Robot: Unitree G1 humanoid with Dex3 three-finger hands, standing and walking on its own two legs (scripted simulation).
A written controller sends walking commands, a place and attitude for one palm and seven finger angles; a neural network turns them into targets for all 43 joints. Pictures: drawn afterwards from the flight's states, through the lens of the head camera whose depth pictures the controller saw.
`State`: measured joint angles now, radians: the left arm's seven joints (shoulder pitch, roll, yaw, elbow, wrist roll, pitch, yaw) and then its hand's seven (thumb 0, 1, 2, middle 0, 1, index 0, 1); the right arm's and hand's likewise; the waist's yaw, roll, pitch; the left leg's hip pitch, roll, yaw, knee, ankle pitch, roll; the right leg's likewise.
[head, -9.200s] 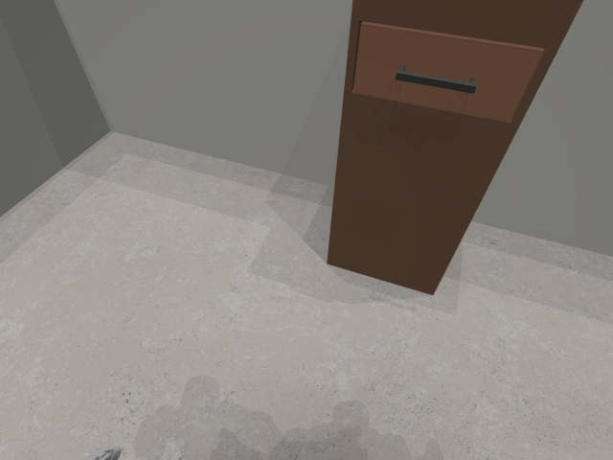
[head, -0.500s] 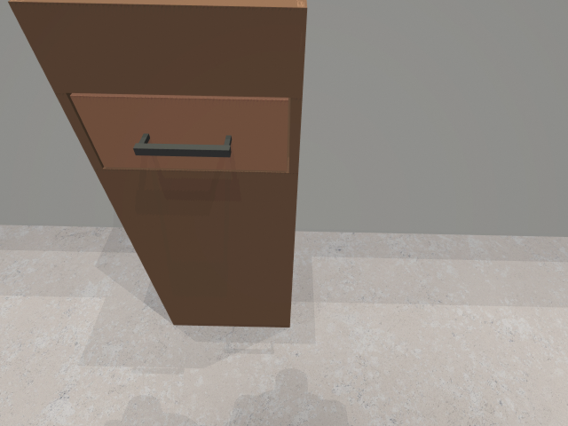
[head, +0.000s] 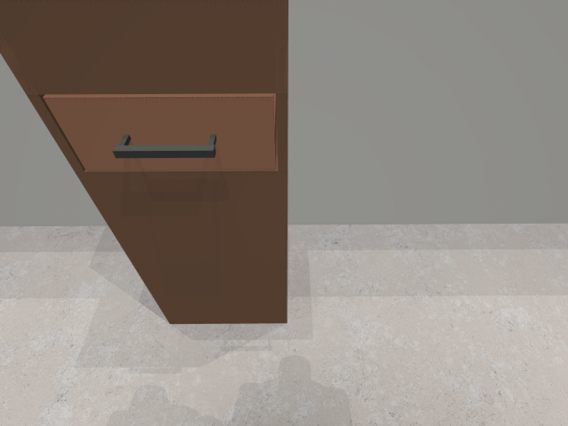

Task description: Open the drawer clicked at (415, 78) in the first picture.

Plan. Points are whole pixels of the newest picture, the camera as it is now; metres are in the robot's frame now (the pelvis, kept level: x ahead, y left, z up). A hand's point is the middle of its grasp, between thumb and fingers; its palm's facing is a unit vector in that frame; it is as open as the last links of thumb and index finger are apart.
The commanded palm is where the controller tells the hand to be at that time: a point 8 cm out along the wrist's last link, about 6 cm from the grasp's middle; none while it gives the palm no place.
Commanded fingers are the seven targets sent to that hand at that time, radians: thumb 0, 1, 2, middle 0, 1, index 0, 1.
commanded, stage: shuffle to correct the standing spot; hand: left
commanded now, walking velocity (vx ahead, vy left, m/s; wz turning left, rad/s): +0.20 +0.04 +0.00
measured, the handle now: (167, 145) +0.55 +0.25 +0.09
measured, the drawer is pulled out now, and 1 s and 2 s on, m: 0.00 0.00 0.00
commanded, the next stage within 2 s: come to a stop and stand still in 0.02 s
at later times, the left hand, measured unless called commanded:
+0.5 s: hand out of the picture +0.11 +0.19 -0.17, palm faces +0.06 -0.96 -0.27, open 7.4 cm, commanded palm none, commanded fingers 0.00 0.90 0.90 -0.20 -0.30 -0.20 -0.30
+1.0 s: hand out of the picture +0.07 +0.20 -0.17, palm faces +0.04 -0.97 -0.23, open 7.4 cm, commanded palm none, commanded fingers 0.00 0.90 0.90 -0.20 -0.30 -0.20 -0.30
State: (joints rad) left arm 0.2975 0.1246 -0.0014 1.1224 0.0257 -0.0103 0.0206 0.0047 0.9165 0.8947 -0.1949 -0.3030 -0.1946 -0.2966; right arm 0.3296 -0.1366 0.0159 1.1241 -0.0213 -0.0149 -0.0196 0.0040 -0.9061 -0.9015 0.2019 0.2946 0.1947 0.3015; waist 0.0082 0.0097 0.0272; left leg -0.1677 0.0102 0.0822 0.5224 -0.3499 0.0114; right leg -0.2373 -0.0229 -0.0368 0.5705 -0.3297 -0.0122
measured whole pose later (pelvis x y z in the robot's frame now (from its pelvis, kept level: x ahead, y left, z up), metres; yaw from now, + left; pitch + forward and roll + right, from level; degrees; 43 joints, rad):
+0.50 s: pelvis +0.07 -0.01 +0.00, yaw +2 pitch +2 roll +1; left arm 0.20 0.17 0.03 1.04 0.03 -0.02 0.05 0.00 0.92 0.89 -0.19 -0.30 -0.19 -0.30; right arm 0.26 -0.14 -0.02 1.08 0.00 0.02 -0.05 0.01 -0.91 -0.90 0.20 0.29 0.20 0.30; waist 0.00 0.01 0.06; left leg -0.20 0.01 0.07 0.67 -0.49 0.00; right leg -0.29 -0.04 -0.09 0.62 -0.35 -0.04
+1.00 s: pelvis +0.03 +0.01 +0.00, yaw +0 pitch -2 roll +0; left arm 0.27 0.19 0.00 1.00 0.02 0.01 0.03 0.00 0.91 0.89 -0.20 -0.30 -0.20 -0.30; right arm 0.23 -0.18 -0.01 0.96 -0.02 0.01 -0.01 0.00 -0.91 -0.90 0.20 0.29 0.19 0.30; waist 0.01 0.00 0.01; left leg -0.24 0.01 0.06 0.54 -0.26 0.02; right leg -0.24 -0.02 -0.07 0.53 -0.26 -0.01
